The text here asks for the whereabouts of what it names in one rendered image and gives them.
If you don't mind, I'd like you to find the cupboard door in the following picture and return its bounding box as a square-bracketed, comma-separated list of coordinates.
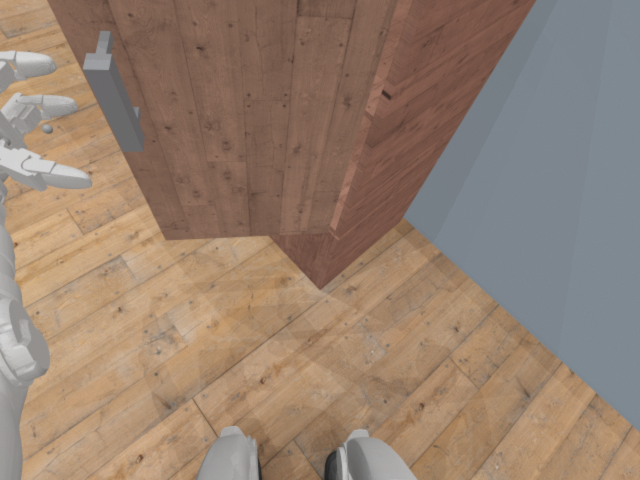
[47, 0, 398, 240]

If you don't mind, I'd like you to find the robot left upper arm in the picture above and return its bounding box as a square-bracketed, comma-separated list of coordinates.
[0, 298, 50, 480]

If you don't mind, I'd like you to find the robot left forearm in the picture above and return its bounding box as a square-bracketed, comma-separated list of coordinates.
[0, 180, 23, 306]

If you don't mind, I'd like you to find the left robot thigh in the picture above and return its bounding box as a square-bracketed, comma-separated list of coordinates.
[195, 434, 259, 480]

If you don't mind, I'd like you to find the robot left hand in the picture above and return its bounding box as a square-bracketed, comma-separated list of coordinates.
[0, 51, 92, 192]

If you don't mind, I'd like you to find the handle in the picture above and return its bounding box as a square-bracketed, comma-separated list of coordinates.
[83, 31, 145, 152]

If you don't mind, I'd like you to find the robot right shin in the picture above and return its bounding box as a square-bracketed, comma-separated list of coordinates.
[336, 429, 369, 480]

